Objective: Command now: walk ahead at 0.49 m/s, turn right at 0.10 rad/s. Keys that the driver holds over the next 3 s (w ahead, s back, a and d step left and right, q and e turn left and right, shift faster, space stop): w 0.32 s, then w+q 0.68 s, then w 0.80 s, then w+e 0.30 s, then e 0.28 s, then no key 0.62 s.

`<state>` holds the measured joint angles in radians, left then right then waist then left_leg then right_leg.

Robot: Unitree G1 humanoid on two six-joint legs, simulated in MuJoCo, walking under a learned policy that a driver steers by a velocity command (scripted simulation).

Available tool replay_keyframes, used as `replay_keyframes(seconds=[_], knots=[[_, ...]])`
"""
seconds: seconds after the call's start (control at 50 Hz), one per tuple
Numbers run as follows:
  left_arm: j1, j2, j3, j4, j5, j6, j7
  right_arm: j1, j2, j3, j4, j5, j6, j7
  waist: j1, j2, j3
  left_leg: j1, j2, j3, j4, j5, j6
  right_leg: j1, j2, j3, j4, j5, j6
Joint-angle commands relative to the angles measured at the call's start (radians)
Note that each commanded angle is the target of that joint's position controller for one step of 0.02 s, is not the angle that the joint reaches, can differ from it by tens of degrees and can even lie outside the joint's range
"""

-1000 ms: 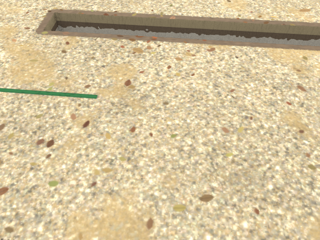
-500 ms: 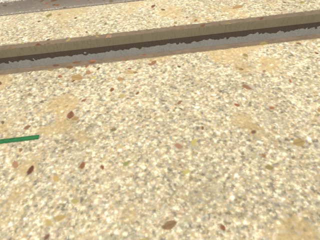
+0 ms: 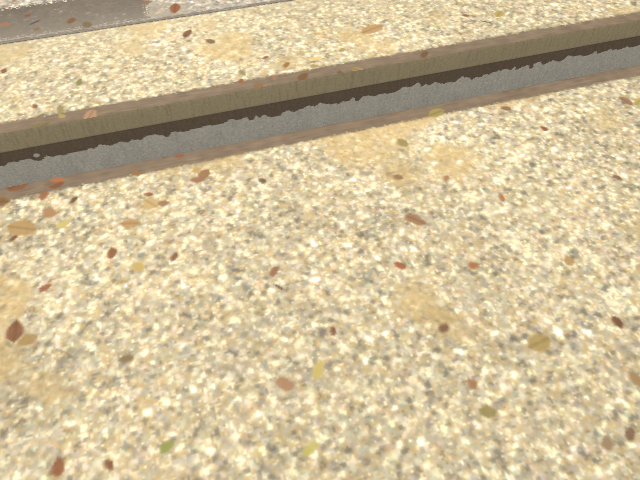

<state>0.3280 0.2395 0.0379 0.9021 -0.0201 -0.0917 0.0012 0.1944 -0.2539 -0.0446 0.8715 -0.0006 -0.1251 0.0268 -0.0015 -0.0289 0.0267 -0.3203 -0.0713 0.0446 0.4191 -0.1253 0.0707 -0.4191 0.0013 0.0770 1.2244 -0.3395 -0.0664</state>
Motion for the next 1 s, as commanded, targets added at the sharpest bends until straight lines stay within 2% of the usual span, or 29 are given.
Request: replay_keyframes(seconds=[0.02,0.06,0.12,0.18,0.26,0.32,0.34,0.36,0.38,0.4,0.42,0.44,0.46,0.48,0.5,0.52,0.54,0.58,0.66,0.74,0.82,0.84,0.88,0.9,0.92,0.94,0.96,0.98,1.0], knots=[[0.034,0.061,0.021,-0.064,0.007,-0.004,0.007,0.013,-0.064,-0.005,-0.031,-0.007,-0.011,0.006,0.026,0.078,-0.038,0.122,0.276,-0.322,-0.282,0.023,0.183,-0.171,-0.124,0.022,-0.034,0.073,0.006],[0.000,0.051,0.017,-0.084,0.014,0.002,0.012,0.050,-0.096,-0.011,-0.009,-0.002,-0.012,0.003,0.026,0.080,-0.012,0.094,0.269,-0.256,-0.308,0.105,0.196,-0.209,-0.141,-0.002,-0.115,0.124,0.027],[-0.128,0.050,0.012,-0.131,0.023,-0.002,0.012,0.101,-0.129,-0.018,0.009,0.005,-0.002,-0.012,-0.006,0.065,0.005,0.119,0.254,-0.192,-0.316,0.175,0.180,-0.261,-0.145,-0.025,-0.319,0.286,0.050],[-0.246,0.034,0.003,-0.162,0.016,-0.010,0.002,0.157,-0.143,-0.017,0.028,0.017,0.009,-0.020,-0.047,0.073,0.015,0.133,0.220,-0.129,-0.303,0.177,0.140,-0.197,-0.104,-0.064,-0.537,0.431,0.053],[-0.363,0.049,0.001,-0.209,0.001,-0.015,-0.018,0.233,-0.152,-0.017,0.062,0.024,0.025,-0.021,-0.085,0.085,0.042,0.255,0.275,-0.156,-0.260,0.135,0.133,-0.207,-0.079,-0.067,-0.655,0.411,0.044],[-0.363,0.081,0.010,-0.229,0.001,-0.026,-0.035,0.231,-0.168,-0.024,0.069,0.023,0.044,-0.027,-0.054,0.101,0.031,0.354,0.323,-0.177,-0.184,0.218,0.110,-0.172,-0.060,-0.069,-0.714,0.296,0.003],[-0.314,0.102,0.020,-0.221,0.003,-0.030,-0.035,0.217,-0.175,-0.025,0.066,0.023,0.050,-0.028,-0.018,0.109,0.002,0.348,0.314,-0.177,-0.118,0.336,0.097,-0.073,-0.037,-0.085,-0.737,0.268,-0.011],[-0.182,0.140,0.042,-0.184,0.006,-0.033,-0.030,0.201,-0.164,-0.019,0.060,0.019,0.055,-0.027,0.053,0.099,-0.074,0.315,0.267,-0.149,0.031,0.469,0.076,0.112,-0.010,-0.102,-0.763,0.269,-0.036],[0.023,0.211,0.068,-0.139,0.016,-0.035,-0.020,0.181,-0.130,-0.003,0.033,0.004,0.053,-0.026,0.137,0.055,-0.222,0.148,0.209,-0.108,0.293,0.373,0.042,0.424,-0.121,0.005,-0.721,0.302,-0.092],[0.149,0.316,0.095,-0.117,0.033,-0.025,-0.016,0.295,-0.008,0.033,0.017,0.006,0.033,-0.021,0.122,-0.182,-0.387,-0.271,0.047,-0.026,0.697,-0.067,-0.035,0.841,-0.388,0.416,-0.759,0.195,-0.233],[0.174,0.233,0.074,-0.110,0.029,-0.020,-0.016,0.304,-0.053,0.023,0.038,0.027,0.012,-0.017,0.134,-0.213,-0.448,-0.392,0.032,-0.180,0.857,-0.438,-0.029,0.843,-0.443,0.640,-0.884,0.100,-0.259],[0.092,0.174,0.054,-0.118,0.022,-0.021,-0.015,0.216,-0.149,-0.006,0.015,0.054,0.007,-0.018,0.118,-0.140,-0.272,-0.463,0.086,-0.195,0.911,-0.375,-0.016,0.699,-0.409,0.484,-0.905,0.085,-0.199],[-0.001,0.140,0.042,-0.133,0.018,-0.022,-0.015,0.153,-0.148,-0.010,-0.001,0.053,0.011,-0.024,0.084,-0.084,-0.179,-0.445,0.139,-0.164,0.878,-0.278,-0.016,0.545,-0.367,0.338,-0.935,0.132,-0.162],[-0.069,0.105,0.032,-0.135,0.018,-0.025,-0.020,0.124,-0.130,-0.014,-0.005,0.039,0.021,-0.030,0.053,-0.047,-0.106,-0.408,0.169,-0.154,0.820,-0.210,-0.023,0.417,-0.322,0.236,-0.983,0.173,-0.140],[-0.108,0.084,0.026,-0.132,0.023,-0.032,-0.023,0.139,-0.113,-0.021,-0.001,0.032,0.038,-0.034,0.018,-0.068,-0.069,-0.352,0.198,-0.158,0.775,-0.159,-0.026,0.330,-0.283,0.148,-1.026,0.204,-0.118],[-0.125,0.079,0.028,-0.123,0.028,-0.037,-0.026,0.162,-0.086,-0.019,0.005,0.033,0.054,-0.032,-0.001,-0.079,-0.053,-0.303,0.204,-0.153,0.764,-0.126,-0.030,0.271,-0.262,0.094,-1.057,0.235,-0.113],[-0.126,0.082,0.031,-0.113,0.032,-0.043,-0.027,0.173,-0.063,-0.018,0.007,0.034,0.066,-0.031,-0.013,-0.069,-0.043,-0.293,0.203,-0.150,0.763,-0.102,-0.034,0.244,-0.252,0.042,-1.074,0.295,-0.117],[-0.109,0.101,0.039,-0.090,0.039,-0.048,-0.020,0.152,-0.056,-0.024,-0.011,0.033,0.079,-0.033,-0.022,-0.046,-0.021,-0.336,0.203,-0.164,0.734,-0.032,-0.039,0.240,-0.248,-0.039,-1.088,0.391,-0.121],[-0.080,0.125,0.046,-0.060,0.040,-0.040,0.003,0.047,-0.050,-0.028,-0.059,0.024,0.075,-0.023,-0.004,-0.027,0.011,-0.404,0.189,-0.164,0.528,0.146,-0.047,0.291,-0.240,-0.147,-1.101,0.440,-0.108],[-0.026,0.158,0.054,-0.037,0.029,-0.025,0.018,-0.100,-0.027,-0.016,-0.119,0.016,0.071,0.005,0.051,-0.002,0.056,-0.414,0.184,-0.083,0.342,0.220,-0.033,0.369,-0.263,-0.213,-1.104,0.438,-0.096],[0.027,0.176,0.062,-0.012,0.014,0.006,0.021,-0.200,-0.025,-0.012,-0.190,0.022,0.071,0.032,0.077,-0.002,0.082,-0.466,0.169,-0.024,0.260,0.111,-0.002,0.520,-0.306,-0.251,-1.031,0.535,-0.083],[0.020,0.185,0.064,-0.013,0.010,0.013,0.022,-0.204,-0.029,-0.014,-0.204,0.023,0.072,0.038,0.067,-0.010,0.076,-0.440,0.154,0.000,0.246,0.064,0.011,0.536,-0.309,-0.266,-0.997,0.619,-0.074],[-0.008,0.216,0.072,-0.025,0.006,0.025,0.028,-0.160,-0.059,-0.030,-0.217,0.025,0.076,0.043,0.022,-0.052,0.017,-0.301,0.087,0.068,0.242,-0.035,0.047,0.545,-0.304,-0.298,-0.872,0.953,-0.051],[-0.021,0.230,0.075,-0.031,0.005,0.033,0.032,-0.081,-0.088,-0.046,-0.206,0.028,0.078,0.042,-0.027,-0.072,-0.035,-0.187,0.044,0.094,0.243,-0.079,0.071,0.534,-0.295,-0.310,-0.748,1.100,-0.040],[-0.044,0.237,0.076,-0.037,0.000,0.038,0.034,0.061,-0.136,-0.074,-0.176,0.030,0.079,0.035,-0.110,-0.063,-0.111,0.021,0.002,0.098,0.175,-0.035,0.105,0.469,-0.265,-0.328,-0.554,1.114,-0.015],[-0.045,0.226,0.069,-0.055,0.007,0.032,0.036,0.226,-0.220,-0.113,-0.135,0.027,0.086,0.014,-0.185,0.011,-0.198,0.329,0.058,-0.047,0.120,-0.007,0.156,0.246,-0.219,-0.326,-0.264,0.855,0.031],[0.057,0.054,0.018,-0.106,0.043,0.002,0.014,0.215,-0.333,-0.129,-0.135,0.030,0.083,0.001,-0.057,0.288,-0.268,0.680,0.332,-0.595,0.066,-0.082,0.335,-0.233,-0.016,-0.253,0.108,-0.162,0.092],[-0.028,0.114,0.022,-0.131,0.003,-0.049,-0.002,0.258,-0.271,-0.107,-0.162,0.016,0.069,0.002,-0.115,0.197,-0.419,0.756,0.420,-0.897,-0.105,-0.185,0.397,-0.357,0.033,0.000,0.238,-0.257,0.077],[-0.142,0.161,0.035,-0.166,-0.032,-0.071,-0.010,0.229,-0.208,-0.090,-0.154,0.008,0.059,0.004,-0.133,0.140,-0.282,0.680,0.387,-0.747,-0.127,-0.112,0.331,-0.443,-0.022,0.025,0.216,-0.160,0.048]])
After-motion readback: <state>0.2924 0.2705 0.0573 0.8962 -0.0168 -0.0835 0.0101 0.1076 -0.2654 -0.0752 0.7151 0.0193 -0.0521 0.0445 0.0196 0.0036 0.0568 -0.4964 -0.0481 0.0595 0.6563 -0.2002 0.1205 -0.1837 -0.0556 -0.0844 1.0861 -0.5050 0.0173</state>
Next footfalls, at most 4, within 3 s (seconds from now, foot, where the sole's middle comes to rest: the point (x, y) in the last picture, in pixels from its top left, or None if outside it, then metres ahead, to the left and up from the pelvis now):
0.38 right None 0.39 -0.16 -0.77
0.94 left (276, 402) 0.65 0.12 -0.77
1.46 right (308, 267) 1.01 0.06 -0.77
2.00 left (184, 224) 1.16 0.40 -0.77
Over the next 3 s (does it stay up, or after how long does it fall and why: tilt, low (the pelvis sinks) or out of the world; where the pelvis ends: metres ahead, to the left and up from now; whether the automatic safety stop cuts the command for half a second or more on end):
stays up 1.24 0.29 0.01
